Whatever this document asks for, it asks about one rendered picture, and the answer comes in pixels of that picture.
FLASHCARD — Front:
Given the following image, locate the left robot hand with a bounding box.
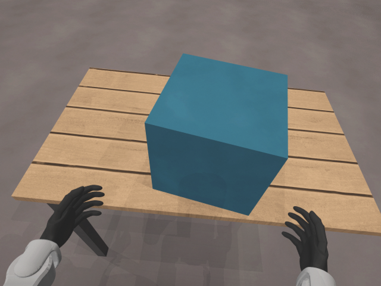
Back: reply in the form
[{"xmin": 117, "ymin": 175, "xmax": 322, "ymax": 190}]
[{"xmin": 40, "ymin": 185, "xmax": 105, "ymax": 248}]

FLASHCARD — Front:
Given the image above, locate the robot left forearm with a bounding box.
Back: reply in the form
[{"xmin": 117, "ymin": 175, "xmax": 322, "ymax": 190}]
[{"xmin": 3, "ymin": 240, "xmax": 62, "ymax": 286}]

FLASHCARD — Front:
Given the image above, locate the right robot hand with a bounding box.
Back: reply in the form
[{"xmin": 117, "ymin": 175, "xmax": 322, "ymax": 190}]
[{"xmin": 282, "ymin": 206, "xmax": 329, "ymax": 272}]

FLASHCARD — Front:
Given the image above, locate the table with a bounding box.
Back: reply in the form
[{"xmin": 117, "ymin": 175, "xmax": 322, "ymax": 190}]
[{"xmin": 12, "ymin": 67, "xmax": 381, "ymax": 257}]

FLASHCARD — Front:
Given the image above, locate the carton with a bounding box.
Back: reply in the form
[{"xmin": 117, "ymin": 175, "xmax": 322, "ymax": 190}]
[{"xmin": 145, "ymin": 53, "xmax": 288, "ymax": 216}]

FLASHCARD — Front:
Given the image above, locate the robot right forearm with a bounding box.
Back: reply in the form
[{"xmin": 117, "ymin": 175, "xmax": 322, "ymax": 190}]
[{"xmin": 296, "ymin": 267, "xmax": 336, "ymax": 286}]

